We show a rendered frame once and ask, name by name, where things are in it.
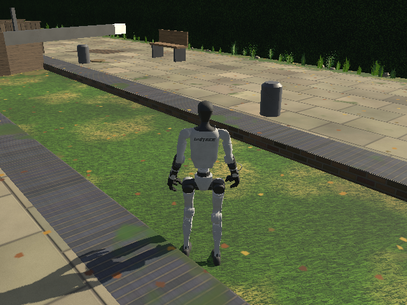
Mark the robot right upper arm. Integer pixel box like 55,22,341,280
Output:
218,128,234,164

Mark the robot right hand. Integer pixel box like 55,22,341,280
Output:
225,175,240,188

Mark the left robot shin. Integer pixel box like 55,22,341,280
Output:
183,207,193,250

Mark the robot head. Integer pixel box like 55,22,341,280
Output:
194,100,216,132

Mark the robot left forearm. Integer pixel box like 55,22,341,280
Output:
169,154,182,180

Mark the robot left hand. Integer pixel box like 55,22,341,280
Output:
167,178,182,191

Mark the robot right forearm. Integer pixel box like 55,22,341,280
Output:
227,155,238,177

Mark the robot left upper arm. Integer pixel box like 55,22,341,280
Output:
176,128,191,164

